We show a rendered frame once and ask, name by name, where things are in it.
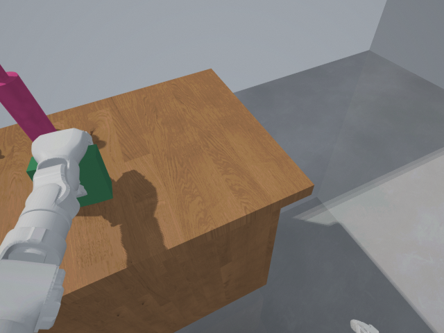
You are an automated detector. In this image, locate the robot left upper arm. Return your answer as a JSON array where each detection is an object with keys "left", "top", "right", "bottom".
[{"left": 0, "top": 259, "right": 66, "bottom": 333}]

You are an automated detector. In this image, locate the table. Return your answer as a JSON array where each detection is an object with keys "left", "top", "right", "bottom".
[{"left": 0, "top": 69, "right": 314, "bottom": 333}]

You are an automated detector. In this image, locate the robot left hand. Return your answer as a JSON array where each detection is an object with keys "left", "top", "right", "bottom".
[{"left": 31, "top": 128, "right": 93, "bottom": 198}]

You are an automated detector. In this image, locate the left robot forearm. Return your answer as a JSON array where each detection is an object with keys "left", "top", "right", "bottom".
[{"left": 0, "top": 155, "right": 80, "bottom": 266}]

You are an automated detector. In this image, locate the sponge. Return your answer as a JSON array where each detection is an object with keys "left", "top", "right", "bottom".
[{"left": 26, "top": 144, "right": 113, "bottom": 207}]

